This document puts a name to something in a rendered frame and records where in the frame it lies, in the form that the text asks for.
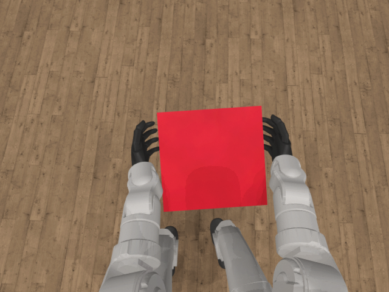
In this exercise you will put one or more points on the left robot upper arm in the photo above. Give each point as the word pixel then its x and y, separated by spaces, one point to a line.
pixel 141 281

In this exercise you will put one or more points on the robot left forearm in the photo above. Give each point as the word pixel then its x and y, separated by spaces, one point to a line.
pixel 138 247

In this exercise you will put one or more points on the carton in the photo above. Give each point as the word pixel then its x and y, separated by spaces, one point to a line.
pixel 212 158

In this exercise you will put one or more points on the robot right forearm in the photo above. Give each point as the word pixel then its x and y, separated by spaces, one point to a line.
pixel 297 228

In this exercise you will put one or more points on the robot left hand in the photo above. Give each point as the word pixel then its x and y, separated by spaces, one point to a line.
pixel 139 147

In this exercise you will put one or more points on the left robot shin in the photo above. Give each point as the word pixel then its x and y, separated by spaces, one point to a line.
pixel 165 232

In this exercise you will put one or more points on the right robot foot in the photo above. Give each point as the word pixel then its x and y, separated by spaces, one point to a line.
pixel 213 226

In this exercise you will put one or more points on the robot right hand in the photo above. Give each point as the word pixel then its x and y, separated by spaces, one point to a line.
pixel 280 143

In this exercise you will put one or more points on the right robot upper arm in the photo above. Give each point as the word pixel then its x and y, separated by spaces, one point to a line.
pixel 293 274

